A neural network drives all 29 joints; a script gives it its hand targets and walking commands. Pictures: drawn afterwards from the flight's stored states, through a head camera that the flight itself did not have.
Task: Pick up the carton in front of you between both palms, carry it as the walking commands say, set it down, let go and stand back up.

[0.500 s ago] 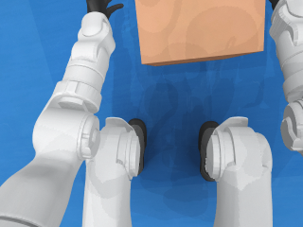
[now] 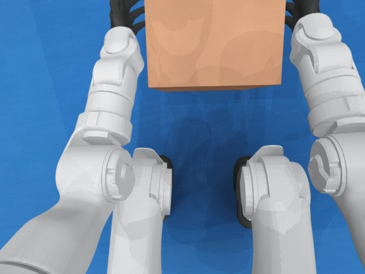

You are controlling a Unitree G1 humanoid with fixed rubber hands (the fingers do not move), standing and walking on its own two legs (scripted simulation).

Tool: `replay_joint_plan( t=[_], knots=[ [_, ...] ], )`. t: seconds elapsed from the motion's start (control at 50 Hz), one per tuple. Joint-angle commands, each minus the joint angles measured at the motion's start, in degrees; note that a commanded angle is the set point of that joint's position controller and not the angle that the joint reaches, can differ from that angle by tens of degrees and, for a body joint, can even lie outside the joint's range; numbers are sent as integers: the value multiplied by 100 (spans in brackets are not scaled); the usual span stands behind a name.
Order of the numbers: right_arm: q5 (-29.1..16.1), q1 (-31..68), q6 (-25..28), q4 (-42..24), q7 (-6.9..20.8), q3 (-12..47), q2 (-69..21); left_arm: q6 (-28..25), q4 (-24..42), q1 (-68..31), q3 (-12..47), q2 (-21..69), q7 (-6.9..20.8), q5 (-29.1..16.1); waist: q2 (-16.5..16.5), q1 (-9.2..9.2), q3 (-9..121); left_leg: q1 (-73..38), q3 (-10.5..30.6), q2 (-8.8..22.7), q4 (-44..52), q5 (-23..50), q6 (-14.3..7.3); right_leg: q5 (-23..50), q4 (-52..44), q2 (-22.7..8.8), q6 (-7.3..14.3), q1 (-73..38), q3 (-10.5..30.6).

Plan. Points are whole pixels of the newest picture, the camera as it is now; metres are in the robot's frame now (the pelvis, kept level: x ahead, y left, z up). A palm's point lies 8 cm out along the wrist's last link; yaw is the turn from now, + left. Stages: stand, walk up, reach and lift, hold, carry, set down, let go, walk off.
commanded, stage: reach and lift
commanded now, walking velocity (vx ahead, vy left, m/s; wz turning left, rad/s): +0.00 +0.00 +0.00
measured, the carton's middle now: (207, 39) +0.53 -0.03 -0.23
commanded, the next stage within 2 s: none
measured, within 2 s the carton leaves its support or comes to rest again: neither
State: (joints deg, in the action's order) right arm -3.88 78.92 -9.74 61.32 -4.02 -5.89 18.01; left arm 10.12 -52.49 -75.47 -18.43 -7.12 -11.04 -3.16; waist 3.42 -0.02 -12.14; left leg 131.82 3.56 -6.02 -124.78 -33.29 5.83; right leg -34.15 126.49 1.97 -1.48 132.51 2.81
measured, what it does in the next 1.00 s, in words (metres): rises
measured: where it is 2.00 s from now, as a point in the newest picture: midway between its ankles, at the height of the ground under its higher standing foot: (202, 201)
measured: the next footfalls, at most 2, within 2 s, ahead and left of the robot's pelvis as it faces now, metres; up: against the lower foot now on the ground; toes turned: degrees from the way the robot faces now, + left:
none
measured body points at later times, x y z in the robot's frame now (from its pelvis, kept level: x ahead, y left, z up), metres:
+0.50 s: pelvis -0.01 +0.01 +0.12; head +0.24 -0.03 +0.48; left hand +0.50 +0.11 +0.05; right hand +0.49 -0.19 +0.04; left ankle +0.11 +0.14 -0.33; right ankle +0.10 -0.13 -0.33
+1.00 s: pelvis +0.03 +0.01 +0.24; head +0.21 -0.01 +0.65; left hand +0.47 +0.12 +0.20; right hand +0.45 -0.18 +0.18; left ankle +0.11 +0.14 -0.33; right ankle +0.10 -0.13 -0.33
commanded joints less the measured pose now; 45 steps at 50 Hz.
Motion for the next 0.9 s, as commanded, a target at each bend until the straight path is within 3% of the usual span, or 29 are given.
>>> replay_joint_plan(
  t=[0.0,0.02,0.04,0.08,0.1,0.12,0.16,0.18,0.2,0.22,0.24,0.28,0.32,0.36,0.4,0.5,0.52,0.54,0.56,0.64,0.66,0.68,0.7,0.72,0.74,0.78,0.8,0.82,0.88],
  knots=[
    [-782,3677,78,-2679,1512,2069,-6036,-39,1613,-3665,2754,5937,1514,-697,-605,205,8998,-3645,-1006,-466,683,3247,-311,4050,-880,467,113,-4994,-577],
    [-526,3501,-24,-2353,1441,2067,-5846,51,1706,-3541,2803,6409,1496,-928,-848,812,9401,-3808,-972,-513,647,2994,-267,3685,-1179,445,42,-5331,-760],
    [-782,3593,-6,-2871,1385,2181,-6065,120,2006,-3940,3068,6400,1474,-925,-605,424,9507,-3703,-1076,-513,783,2971,-241,3685,-1204,536,70,-5239,-650],
    [-605,3284,-223,-2838,1431,2040,-6160,308,1978,-3520,3050,6445,1446,-685,-456,340,9580,-3729,-1061,-566,1051,2487,-324,3160,-1514,552,69,-5281,-650],
    [-586,3516,-269,-3323,1447,2153,-6164,407,1754,-2953,2747,6271,1418,-505,-952,407,9753,-4049,-922,-514,1163,2533,-325,3049,-1449,586,-53,-5184,-862],
    [-687,3260,-378,-3208,1445,2206,-6435,439,2011,-3038,2977,6397,1372,-454,-778,67,10123,-4173,-1105,-601,1216,2612,-315,3225,-1515,584,-52,-5516,-757],
    [-521,2733,-615,-2244,1465,1989,-6384,550,1645,-2946,2458,6298,1422,-256,-752,275,8816,-3725,-1112,-509,1328,1793,-309,2129,-1934,583,-20,-4834,-704],
    [-613,3106,-601,-3016,1439,1942,-6678,620,1918,-2680,2322,6089,1457,115,-920,-464,8878,-3717,-1146,-583,1665,1909,-423,2121,-2045,704,-75,-4655,-745],
    [-299,2881,-710,-2095,1484,1519,-6658,752,1177,-2820,2138,6188,1470,293,-506,-182,8203,-3311,-1117,-480,1780,1231,-421,1688,-2114,651,-41,-4613,-798],
    [-95,2827,-775,-2008,1514,1354,-6520,805,1006,-2585,1792,6061,1531,389,-950,-225,7861,-3248,-1108,-541,1931,956,-456,1207,-2314,706,-54,-4127,-860],
    [255,2479,-872,-1771,1524,975,-6519,920,629,-2183,1507,6384,1618,607,-753,218,7465,-3244,-1079,-497,2237,741,-405,910,-2644,713,-4,-4357,-866],
    [664,2143,-979,-1012,1601,477,-6650,966,374,-2349,1220,6156,1783,889,-1007,-12,6819,-3099,-992,-438,2469,358,-465,368,-2943,673,36,-4071,-694],
    [746,2682,-846,-999,1719,241,-6753,936,159,-2494,942,6302,1860,1118,-405,-238,6796,-3512,-1028,-501,2758,172,-429,316,-3045,731,33,-3831,-813],
    [1014,2179,-965,-732,1721,22,-6838,938,326,-2605,1013,6452,1852,949,-678,234,6905,-3511,-919,-490,3042,179,-374,541,-3282,723,87,-4295,-811],
    [1075,1924,-864,-1003,1717,-61,-6780,926,436,-2443,1091,6671,1917,948,-457,277,7276,-3957,-944,-537,3189,467,-333,561,-3571,723,126,-4641,-744],
    [761,2153,-756,-1820,1798,377,-6924,901,460,-1840,1269,6786,1931,989,-383,-126,7533,-4254,-884,-482,3612,940,-347,1186,-3742,746,67,-4874,-718],
    [742,1820,-796,-1457,1835,551,-7021,824,657,-1982,1555,6745,1950,815,-634,377,7647,-4279,-872,-397,3586,1022,-270,1506,-3877,773,-8,-5340,-808],
    [840,1894,-783,-1763,1820,583,-7021,882,465,-1829,1277,6762,1973,1019,-617,-101,7628,-4375,-931,-453,3787,918,-383,1331,-3945,714,16,-5460,-697],
    [754,1723,-813,-1938,1810,784,-7316,834,943,-1923,1688,6897,1982,837,-822,235,7877,-4731,-849,-478,3747,1076,-355,1425,-3982,822,-35,-5423,-848],
    [563,1440,-856,-2448,1783,1235,-7504,993,875,-1347,2119,7198,1990,776,-518,-249,8189,-5009,-902,-554,4071,1649,-271,2091,-4238,782,-47,-6164,-678],
    [338,1895,-798,-2846,1810,1487,-7477,973,956,-1087,2203,7405,1999,624,-502,87,8616,-5304,-926,-511,4021,1819,-257,2246,-4274,809,-101,-6469,-749],
    [347,1491,-877,-2601,1848,1481,-7685,976,1263,-1072,2508,7296,1972,654,-468,-226,8769,-5801,-899,-536,4103,1961,-236,2212,-4271,761,-139,-6271,-777],
    [582,966,-964,-2437,1827,1490,-7719,984,1066,-762,2355,7496,2035,538,-849,152,8461,-5628,-836,-537,4329,1533,-250,1919,-4500,731,-101,-6626,-847],
    [320,1487,-895,-2781,1783,1779,-7591,970,1251,-952,2379,7404,2063,509,-809,-56,8146,-5370,-837,-565,4275,1564,-274,1917,-4756,737,-105,-6603,-621],
    [391,1085,-935,-2662,1739,1778,-7998,969,1476,-906,2851,7457,2091,330,-739,447,8231,-5381,-793,-540,4262,1667,-276,2213,-4565,788,-129,-6758,-752],
    [347,1087,-903,-2904,1683,1830,-7752,996,1255,-636,2645,7554,2111,431,-584,50,8144,-5684,-782,-487,4497,1780,-295,2272,-4814,751,-118,-7002,-576],
    [344,702,-969,-2552,1709,1634,-7857,1086,846,-259,2568,7594,2059,674,-62,19,7757,-6050,-724,-476,4797,1441,-311,1980,-4858,754,-116,-6872,-663],
    [414,656,-966,-2550,1737,1607,-7880,983,1333,-561,2655,7374,2073,593,-567,46,7721,-6190,-615,-507,4829,1472,-304,1811,-4936,797,-81,-6715,-733],
    [547,481,-957,-2576,1695,1489,-7846,969,1299,-177,2854,7448,2076,491,-279,175,7056,-6305,-565,-469,5178,1566,-261,1872,-5344,764,-27,-6806,-518]
  ],
)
